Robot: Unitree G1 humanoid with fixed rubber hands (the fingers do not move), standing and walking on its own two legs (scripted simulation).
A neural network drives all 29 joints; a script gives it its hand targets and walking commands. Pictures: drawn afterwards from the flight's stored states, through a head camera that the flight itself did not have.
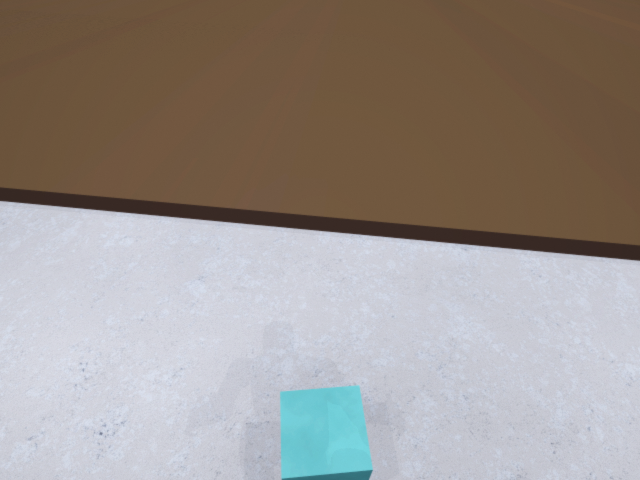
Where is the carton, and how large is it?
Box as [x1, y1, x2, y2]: [280, 385, 372, 479]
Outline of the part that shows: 358,385 280,392 282,479 368,479 372,467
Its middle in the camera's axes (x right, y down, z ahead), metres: +0.00 +0.55 +1.05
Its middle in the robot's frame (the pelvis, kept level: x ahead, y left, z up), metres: +0.38 -0.01 -0.66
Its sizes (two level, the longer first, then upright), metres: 0.210 0.200 0.250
